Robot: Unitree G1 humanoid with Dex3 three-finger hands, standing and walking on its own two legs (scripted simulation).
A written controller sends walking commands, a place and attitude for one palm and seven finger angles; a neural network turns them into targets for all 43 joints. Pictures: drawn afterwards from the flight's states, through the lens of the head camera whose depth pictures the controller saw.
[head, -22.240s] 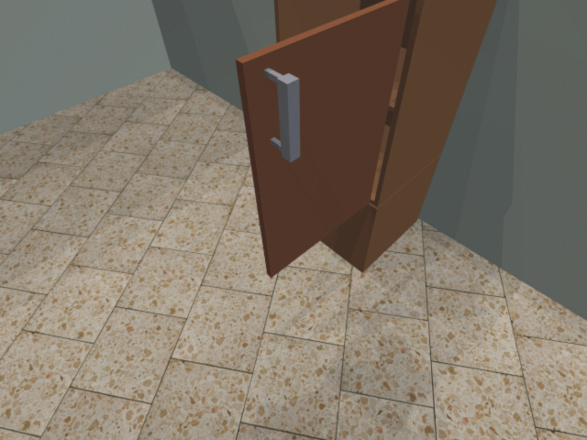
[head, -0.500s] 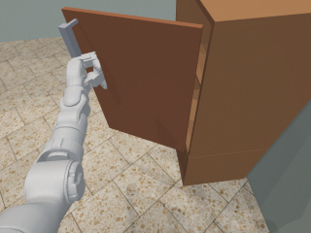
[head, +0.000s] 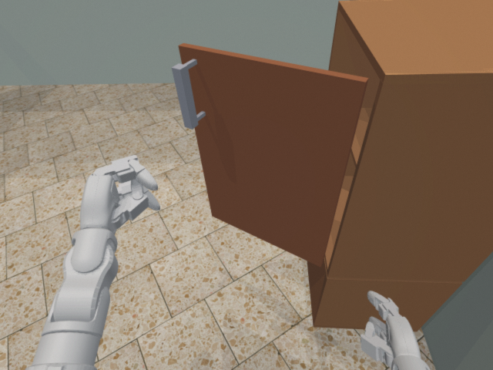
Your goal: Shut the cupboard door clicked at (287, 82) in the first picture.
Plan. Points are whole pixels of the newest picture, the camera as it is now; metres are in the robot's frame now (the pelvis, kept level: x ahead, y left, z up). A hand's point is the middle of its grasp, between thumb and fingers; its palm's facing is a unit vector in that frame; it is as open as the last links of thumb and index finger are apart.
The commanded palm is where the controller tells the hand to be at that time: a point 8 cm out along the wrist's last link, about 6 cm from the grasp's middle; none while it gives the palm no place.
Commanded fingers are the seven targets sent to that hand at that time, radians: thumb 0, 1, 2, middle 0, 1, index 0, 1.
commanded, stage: draw the hand back to the body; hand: left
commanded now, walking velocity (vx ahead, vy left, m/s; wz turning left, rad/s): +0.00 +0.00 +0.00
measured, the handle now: (191, 94) +0.66 +0.18 +0.15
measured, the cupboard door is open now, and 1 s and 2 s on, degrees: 62 62 62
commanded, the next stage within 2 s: step back with the hand held close in 0.88 s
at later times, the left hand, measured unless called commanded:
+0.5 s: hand (51, 260) +0.21 +0.27 +0.16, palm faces +0.42 -0.80 -0.42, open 6.1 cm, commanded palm +0.15 +0.31 +0.18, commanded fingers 0.00 0.90 0.90 -0.20 -0.30 -0.20 -0.30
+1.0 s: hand (51, 257) +0.21 +0.27 +0.16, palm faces +0.44 -0.79 -0.43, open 7.4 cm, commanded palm +0.16 +0.30 +0.18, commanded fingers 0.00 0.90 0.90 -0.20 -0.30 -0.20 -0.30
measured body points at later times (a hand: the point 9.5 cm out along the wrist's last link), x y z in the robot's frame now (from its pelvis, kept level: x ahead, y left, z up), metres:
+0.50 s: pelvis +0.01 +0.01 +0.00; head -0.01 -0.03 +0.45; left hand +0.18 +0.31 +0.18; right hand +0.18 -0.22 -0.10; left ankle +0.05 +0.14 -0.74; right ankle -0.05 -0.11 -0.74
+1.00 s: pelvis +0.02 +0.00 +0.00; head +0.01 -0.03 +0.45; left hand +0.18 +0.31 +0.18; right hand +0.22 -0.21 -0.08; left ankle +0.05 +0.14 -0.74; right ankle -0.05 -0.11 -0.74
